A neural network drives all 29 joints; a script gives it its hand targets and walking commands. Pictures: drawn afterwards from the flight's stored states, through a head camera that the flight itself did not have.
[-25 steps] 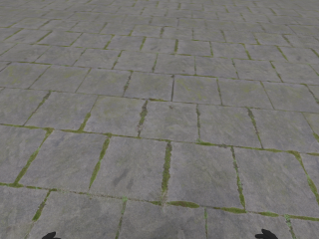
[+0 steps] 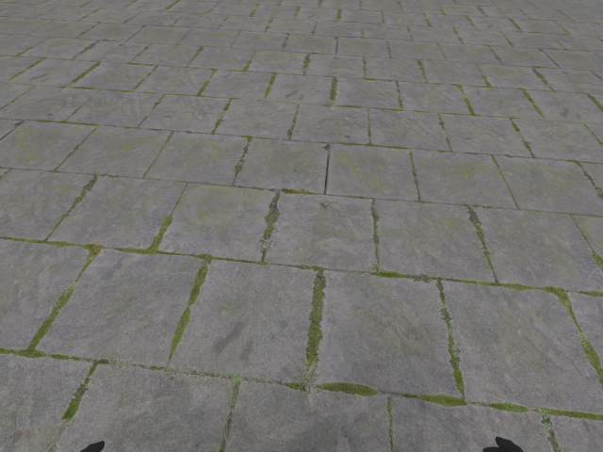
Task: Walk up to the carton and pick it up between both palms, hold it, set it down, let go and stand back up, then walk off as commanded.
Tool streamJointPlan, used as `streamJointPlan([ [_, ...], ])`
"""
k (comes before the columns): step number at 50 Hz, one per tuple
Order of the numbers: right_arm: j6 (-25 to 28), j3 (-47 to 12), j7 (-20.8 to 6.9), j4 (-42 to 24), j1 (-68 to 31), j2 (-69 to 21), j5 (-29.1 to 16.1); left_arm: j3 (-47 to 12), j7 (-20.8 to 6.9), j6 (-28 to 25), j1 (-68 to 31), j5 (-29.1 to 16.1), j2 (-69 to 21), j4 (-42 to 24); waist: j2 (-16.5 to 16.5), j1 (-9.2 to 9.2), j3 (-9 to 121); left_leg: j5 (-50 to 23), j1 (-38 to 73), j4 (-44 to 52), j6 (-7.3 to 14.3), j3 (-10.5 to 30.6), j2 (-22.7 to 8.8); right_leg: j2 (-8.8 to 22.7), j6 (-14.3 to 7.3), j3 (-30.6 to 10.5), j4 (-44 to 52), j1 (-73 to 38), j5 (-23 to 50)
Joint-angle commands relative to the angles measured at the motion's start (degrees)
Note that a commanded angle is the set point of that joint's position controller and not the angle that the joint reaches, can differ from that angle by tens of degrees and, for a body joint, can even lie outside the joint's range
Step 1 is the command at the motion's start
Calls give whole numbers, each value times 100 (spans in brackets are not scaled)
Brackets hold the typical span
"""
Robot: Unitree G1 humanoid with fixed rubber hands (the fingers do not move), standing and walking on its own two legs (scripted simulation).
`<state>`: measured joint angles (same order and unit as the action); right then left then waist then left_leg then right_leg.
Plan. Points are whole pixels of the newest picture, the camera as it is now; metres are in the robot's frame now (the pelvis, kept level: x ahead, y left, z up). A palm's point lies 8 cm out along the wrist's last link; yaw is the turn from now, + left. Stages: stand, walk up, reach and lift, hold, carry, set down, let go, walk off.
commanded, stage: stand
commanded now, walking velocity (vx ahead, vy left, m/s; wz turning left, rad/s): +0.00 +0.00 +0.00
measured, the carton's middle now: out of the picture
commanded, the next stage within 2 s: walk up in 0.48 s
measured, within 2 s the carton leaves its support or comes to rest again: neither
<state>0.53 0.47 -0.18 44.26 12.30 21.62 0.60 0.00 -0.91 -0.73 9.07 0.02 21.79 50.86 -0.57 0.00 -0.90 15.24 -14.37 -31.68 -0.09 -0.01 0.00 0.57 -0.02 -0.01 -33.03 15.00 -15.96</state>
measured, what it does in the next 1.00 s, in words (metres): lifts its right foot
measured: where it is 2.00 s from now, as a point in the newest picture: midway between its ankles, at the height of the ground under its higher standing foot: outside the picture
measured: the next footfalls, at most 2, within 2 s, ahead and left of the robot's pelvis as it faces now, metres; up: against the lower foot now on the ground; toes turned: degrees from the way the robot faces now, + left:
right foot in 1.02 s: +0.06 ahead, -0.20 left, +0.00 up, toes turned -9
left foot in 1.40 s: +0.11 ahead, -0.05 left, +0.00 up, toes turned -11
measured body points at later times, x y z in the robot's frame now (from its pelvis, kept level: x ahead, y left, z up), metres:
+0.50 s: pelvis +0.00 +0.00 +0.00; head +0.00 +0.00 +0.45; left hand +0.12 +0.30 -0.10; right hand +0.12 -0.30 -0.10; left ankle +0.02 +0.12 -0.73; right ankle +0.02 -0.12 -0.73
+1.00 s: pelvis -0.01 -0.06 -0.01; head +0.01 -0.07 +0.44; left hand +0.15 +0.24 -0.10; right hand +0.07 -0.45 -0.08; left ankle +0.02 +0.12 -0.73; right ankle +0.02 -0.19 -0.72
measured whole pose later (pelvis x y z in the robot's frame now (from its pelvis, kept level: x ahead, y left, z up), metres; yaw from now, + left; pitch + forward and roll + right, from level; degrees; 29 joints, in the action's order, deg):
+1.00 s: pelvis -0.01 -0.06 -0.01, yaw -7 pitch +0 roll +2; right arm 0.8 6.1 1.4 45.2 11.7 30.3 1.0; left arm 0.0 -8.5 3.8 9.1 0.0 26.9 48.0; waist -1.7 -0.1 -1.7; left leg 16.3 -16.3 -32.6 -0.4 -4.8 -6.5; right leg 3.9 0.0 -0.2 -43.7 25.2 -18.3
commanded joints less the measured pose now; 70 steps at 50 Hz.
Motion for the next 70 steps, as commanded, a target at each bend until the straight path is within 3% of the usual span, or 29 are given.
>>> streamJointPlan([
  [1,150,209,-9,242,-572,1056,6,288,50,-200,-451,106,1163,-28,52,10,68,-470,299,874,233,449,-581,578,-228,-708,1181,-196,505],
  [5,164,199,4,235,-598,1031,-23,251,58,-193,-438,89,1105,2,196,-12,62,-544,237,879,253,491,-609,606,-228,-717,1188,-252,699],
  [6,161,212,3,228,-578,1052,-4,300,69,-200,-492,115,1204,1,15,21,-32,-605,224,930,225,463,-593,573,-209,-665,1195,-204,566],
  [22,129,213,4,335,-459,990,-5,290,79,-180,-523,96,1240,43,-93,82,-205,-493,308,958,225,463,-616,626,-205,-746,1358,-52,485],
  [25,142,213,36,300,-588,1034,16,272,89,-178,-443,100,1184,70,191,-8,89,-696,409,928,219,479,-600,596,-211,-757,1266,-245,769],
  [32,148,232,18,298,-632,1138,-10,240,65,-178,-381,77,1067,70,52,-67,10,-672,369,903,252,482,-628,598,-229,-717,1267,-199,754],
  [33,146,213,0,322,-546,1059,-24,256,69,-179,-475,95,1109,51,81,58,11,-749,374,939,220,463,-619,621,-236,-726,1244,-170,834],
  [34,131,736,177,246,-128,1958,-12,498,-273,118,-612,378,1451,-767,-225,262,-169,-464,770,277,620,533,-744,190,-423,-912,341,1381,2160],
  [35,106,812,258,286,227,2132,-32,501,-416,231,-724,383,1335,-899,221,344,-135,-667,1170,631,915,1015,-1315,-83,-287,-432,-471,1996,1725],
  [36,116,904,307,270,424,2278,4,501,-472,297,-715,450,1215,-1067,807,363,-1,-932,1172,1318,1419,1640,-2389,-67,-32,-152,-1433,2275,-506],
  [38,184,971,362,105,55,2321,-1,605,-530,403,-736,503,1400,-1146,336,237,-95,-840,651,1441,1754,1738,-2912,328,51,-708,-2457,2250,-798],
  [41,242,982,359,62,-10,2138,24,602,-685,419,-477,475,1322,-1173,276,163,232,-1046,587,1082,1483,969,-2451,504,84,-695,-2311,2012,-603],
  [45,206,1017,293,7,-471,2214,80,590,-797,452,-282,411,1284,-1120,931,-46,213,-662,96,987,1185,239,-2127,519,32,-316,-1320,1320,-553],
  [47,151,1024,212,-75,-910,2193,51,601,-759,397,284,391,1383,-986,1238,-321,478,-816,-62,326,978,-167,-1901,491,-87,-125,-383,665,-294],
  [48,107,976,179,-95,-1147,1989,20,639,-720,372,757,395,1430,-759,761,-596,523,-660,-578,-526,741,-554,-1482,400,-159,-193,384,-107,130],
  [49,36,835,136,-128,-1046,1664,-10,714,-656,328,1040,424,1714,-638,-132,-722,418,320,-1511,-1587,455,-707,-707,184,-350,-763,970,-765,285],
  [50,0,701,132,-217,-823,1323,-59,797,-593,330,1108,439,2278,-680,-1725,-662,212,2119,-2665,-2477,207,-982,107,1006,-669,-2270,1667,-940,917],
  [51,-35,643,214,-179,-498,1314,-96,784,-585,374,487,407,2374,-939,-1876,-328,-4,2196,-2814,-2627,229,-540,72,1173,-989,-2814,2130,-398,233],
  [52,-46,699,255,-51,-487,1541,-72,757,-574,429,182,428,2296,-1106,-1473,-315,-78,1903,-2448,-2829,230,-338,27,1184,-1056,-2897,2428,43,-548],
  [53,-3,687,283,5,-336,1565,-80,783,-538,424,-153,470,2306,-1202,-1628,-154,-64,1746,-2567,-2845,168,-270,-26,1155,-1084,-3041,2523,-18,-608],
  [54,52,706,290,138,-266,1770,-93,747,-532,425,-178,494,2109,-1193,-1416,-139,92,1434,-2494,-2782,140,-185,-82,1040,-1208,-2904,2199,-228,-340],
  [55,83,705,297,260,-167,1867,-122,698,-519,412,-100,483,1921,-1183,-1281,-141,189,1143,-2271,-2572,113,-182,-90,731,-1060,-2555,1940,-239,77],
  [57,100,696,303,274,-241,1875,-84,613,-512,399,172,435,1712,-1142,-897,-232,344,816,-2279,-2223,137,-261,-1,661,-951,-2468,1703,-725,924],
  [59,125,675,323,313,-141,1730,-99,610,-509,404,131,443,1670,-1183,-753,-156,387,761,-2080,-2031,186,-224,75,793,-979,-2548,1719,-695,1263],
  [65,204,638,368,422,91,1638,-133,594,-583,509,-123,477,1591,-1397,-832,-63,266,514,-861,-750,291,-178,123,735,-1172,-2655,1638,404,658],
  [67,254,660,392,523,341,1595,-122,569,-621,526,-400,448,1473,-1467,-652,140,302,-14,294,141,361,-136,91,381,-885,-2414,1335,1302,199],
  [68,274,738,419,577,736,1690,-77,529,-644,516,-470,380,1277,-1551,-144,359,443,-417,1462,886,485,-2,-82,-1,-533,-1974,943,2137,-150],
  [69,263,881,446,574,933,2147,2,508,-651,477,-377,365,958,-1595,1274,486,696,522,2200,1713,877,1520,-1377,-698,-106,-1194,-274,2937,-828],
  [70,253,983,455,398,444,2558,94,584,-599,461,-153,500,1091,-1459,1634,291,658,1143,1695,2057,1264,2575,-2824,-638,120,-912,-2012,3155,-853],
])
